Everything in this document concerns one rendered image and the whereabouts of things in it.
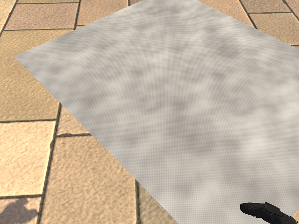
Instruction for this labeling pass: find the right robot hand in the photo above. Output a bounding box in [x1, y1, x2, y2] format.
[240, 202, 298, 224]

